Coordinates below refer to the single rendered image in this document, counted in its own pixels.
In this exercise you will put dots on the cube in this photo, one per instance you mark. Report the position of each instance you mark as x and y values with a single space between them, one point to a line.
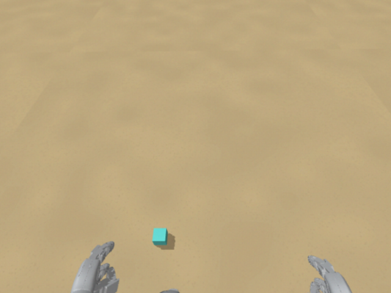
160 236

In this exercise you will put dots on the right robot hand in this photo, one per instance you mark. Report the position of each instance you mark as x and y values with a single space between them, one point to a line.
333 281

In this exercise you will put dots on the left robot hand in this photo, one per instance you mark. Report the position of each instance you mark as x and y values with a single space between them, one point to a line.
91 272

